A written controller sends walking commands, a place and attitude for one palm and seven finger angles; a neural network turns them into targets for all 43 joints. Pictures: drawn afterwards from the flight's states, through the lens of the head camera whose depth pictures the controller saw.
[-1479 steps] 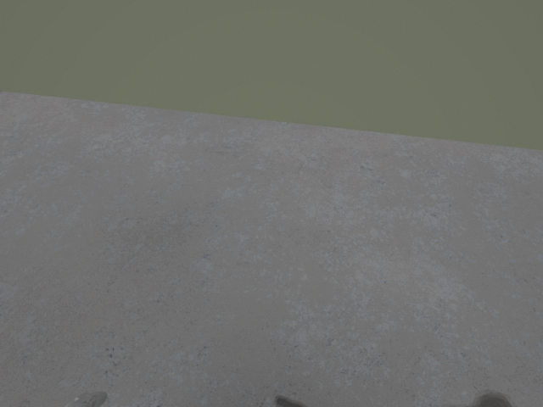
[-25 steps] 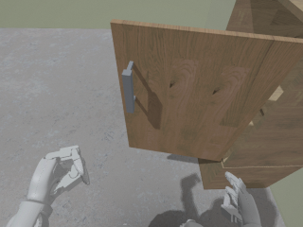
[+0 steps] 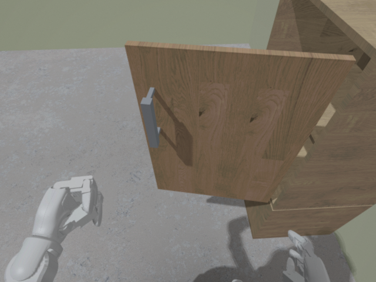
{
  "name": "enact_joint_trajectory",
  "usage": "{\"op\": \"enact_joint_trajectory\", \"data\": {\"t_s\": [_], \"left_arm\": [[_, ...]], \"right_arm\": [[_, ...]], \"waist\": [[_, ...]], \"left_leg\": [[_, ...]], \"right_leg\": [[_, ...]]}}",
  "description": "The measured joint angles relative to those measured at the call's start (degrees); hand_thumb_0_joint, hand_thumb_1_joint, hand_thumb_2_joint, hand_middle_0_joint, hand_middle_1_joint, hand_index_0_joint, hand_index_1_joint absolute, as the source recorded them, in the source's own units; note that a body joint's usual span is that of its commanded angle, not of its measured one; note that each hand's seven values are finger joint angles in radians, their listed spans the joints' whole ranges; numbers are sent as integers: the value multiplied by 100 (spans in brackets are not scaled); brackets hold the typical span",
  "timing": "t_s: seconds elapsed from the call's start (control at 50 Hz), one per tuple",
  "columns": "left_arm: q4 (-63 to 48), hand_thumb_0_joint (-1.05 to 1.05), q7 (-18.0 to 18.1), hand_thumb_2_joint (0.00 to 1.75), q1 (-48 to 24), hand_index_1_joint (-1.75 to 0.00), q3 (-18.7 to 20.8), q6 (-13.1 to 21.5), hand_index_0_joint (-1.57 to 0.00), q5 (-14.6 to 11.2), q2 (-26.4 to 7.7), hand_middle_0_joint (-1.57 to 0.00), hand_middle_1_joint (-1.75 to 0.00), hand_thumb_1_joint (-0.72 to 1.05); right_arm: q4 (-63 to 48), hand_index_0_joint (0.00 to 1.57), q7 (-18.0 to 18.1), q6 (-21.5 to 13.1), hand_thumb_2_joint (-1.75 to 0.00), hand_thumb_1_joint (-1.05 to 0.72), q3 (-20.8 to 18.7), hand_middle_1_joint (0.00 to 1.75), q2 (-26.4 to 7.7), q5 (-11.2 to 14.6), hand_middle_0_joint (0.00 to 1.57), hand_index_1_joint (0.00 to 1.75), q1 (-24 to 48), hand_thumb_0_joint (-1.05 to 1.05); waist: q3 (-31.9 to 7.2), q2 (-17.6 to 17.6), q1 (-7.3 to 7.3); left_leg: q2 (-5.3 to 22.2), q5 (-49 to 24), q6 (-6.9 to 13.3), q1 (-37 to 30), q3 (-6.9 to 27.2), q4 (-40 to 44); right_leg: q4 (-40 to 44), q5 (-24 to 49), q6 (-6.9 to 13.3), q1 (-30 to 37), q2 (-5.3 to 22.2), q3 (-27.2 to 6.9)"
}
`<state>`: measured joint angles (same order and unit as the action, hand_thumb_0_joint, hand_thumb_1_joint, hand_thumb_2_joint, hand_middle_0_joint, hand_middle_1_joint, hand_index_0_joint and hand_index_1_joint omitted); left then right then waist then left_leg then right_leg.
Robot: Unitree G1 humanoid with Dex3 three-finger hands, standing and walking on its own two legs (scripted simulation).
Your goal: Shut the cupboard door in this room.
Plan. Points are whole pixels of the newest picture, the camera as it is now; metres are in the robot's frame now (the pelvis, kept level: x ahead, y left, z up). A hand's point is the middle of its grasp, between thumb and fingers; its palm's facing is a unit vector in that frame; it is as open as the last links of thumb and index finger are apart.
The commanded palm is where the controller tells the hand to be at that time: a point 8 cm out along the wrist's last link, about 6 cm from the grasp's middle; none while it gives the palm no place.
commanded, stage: raise the hand and make a fist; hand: left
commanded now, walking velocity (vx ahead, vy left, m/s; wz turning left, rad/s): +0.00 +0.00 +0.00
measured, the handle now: (153, 119) +0.46 +0.12 +0.08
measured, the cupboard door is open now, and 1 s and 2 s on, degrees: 79 79 79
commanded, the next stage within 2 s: bring the fist close to the handle in 0.18 s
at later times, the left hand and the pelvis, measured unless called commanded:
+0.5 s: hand (105, 204) +0.24 +0.17 +0.09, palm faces -0.10 -0.99 -0.02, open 3.1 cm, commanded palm +0.23 +0.22 +0.09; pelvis -0.02 +0.01 +0.00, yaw +1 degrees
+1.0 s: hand (146, 172) +0.31 +0.11 +0.09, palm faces -0.12 -0.99 -0.03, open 3.1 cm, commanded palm +0.30 +0.16 +0.09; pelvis -0.01 +0.00 +0.00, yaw +0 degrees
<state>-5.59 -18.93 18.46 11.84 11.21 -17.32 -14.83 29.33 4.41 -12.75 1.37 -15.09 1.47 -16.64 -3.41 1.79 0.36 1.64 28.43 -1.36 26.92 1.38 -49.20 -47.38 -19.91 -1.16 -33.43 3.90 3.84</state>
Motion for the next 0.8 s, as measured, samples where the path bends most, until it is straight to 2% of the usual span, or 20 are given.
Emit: {"op": "enact_joint_trajectory", "data": {"t_s": [0.16,0.32,0.38,0.46,0.58,0.68,0.8], "left_arm": [[31,2,54,90,16,-150,-26,163,-130,41,19,-130,-150,90],[72,2,23,90,-30,-150,-62,116,-130,35,5,-130,-150,89],[172,2,58,90,-254,-150,-144,87,-130,54,34,-130,-150,89],[335,2,186,90,-706,-150,-375,2,-130,179,141,-130,-150,90],[517,2,460,90,-1193,-150,-706,-208,-130,433,280,-130,-150,90],[684,2,703,90,-1404,-150,-735,-277,-130,526,378,-130,-150,89],[714,2,890,90,-1457,-150,-842,-204,-129,631,483,-130,-150,90]], "right_arm": [[18,20,-8,-60,-90,-90,18,30,27,-6,20,30,52,1],[23,20,-7,-103,-90,-90,107,30,92,-8,20,30,107,1],[54,20,23,-134,-90,-90,138,30,92,-7,20,30,119,1],[126,20,42,-168,-90,-90,172,30,91,-4,20,30,144,1],[144,20,-4,-103,-90,-90,189,30,148,-32,20,30,135,1],[146,20,-76,18,-90,-90,160,30,188,-58,20,30,82,1],[177,20,-141,124,-90,-90,91,30,151,-75,20,30,23,1]], "waist": [[50,-58,33],[72,-18,62],[115,-7,90],[153,-11,100],[133,-36,4],[103,-51,-49],[95,-26,-47]], "left_leg": [[-5,-38,1,15,3,-40],[-27,-53,27,41,10,-98],[-47,-58,39,70,30,-138],[-80,-67,57,121,39,-175],[-107,-97,70,100,-34,-85],[-102,-133,64,23,-112,63],[-90,-151,45,-26,-125,168]], "right_leg": [[-7,53,6,2,2,-2],[-5,99,-17,9,21,-2],[-19,109,-30,5,42,12],[-43,119,-44,-32,75,15],[-23,134,-55,-71,92,-60],[35,146,-52,-67,77,-134],[79,134,-38,-51,64,-142]]}}
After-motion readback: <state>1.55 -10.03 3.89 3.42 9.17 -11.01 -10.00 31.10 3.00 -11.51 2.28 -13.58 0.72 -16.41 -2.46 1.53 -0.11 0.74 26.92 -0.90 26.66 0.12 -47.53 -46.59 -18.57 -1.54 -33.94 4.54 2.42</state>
